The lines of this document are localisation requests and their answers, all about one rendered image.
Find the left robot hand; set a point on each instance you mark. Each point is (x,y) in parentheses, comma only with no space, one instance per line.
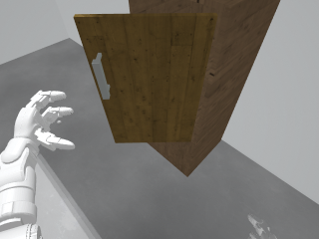
(29,121)

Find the cupboard door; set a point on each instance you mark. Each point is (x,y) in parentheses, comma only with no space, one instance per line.
(155,64)

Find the right robot hand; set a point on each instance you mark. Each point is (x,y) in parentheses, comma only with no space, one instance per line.
(261,228)

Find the robot left forearm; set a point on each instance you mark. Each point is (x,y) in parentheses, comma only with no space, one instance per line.
(18,183)

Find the handle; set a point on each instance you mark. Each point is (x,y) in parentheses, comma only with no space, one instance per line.
(101,78)

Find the left robot upper arm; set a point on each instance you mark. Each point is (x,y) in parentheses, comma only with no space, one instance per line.
(27,231)

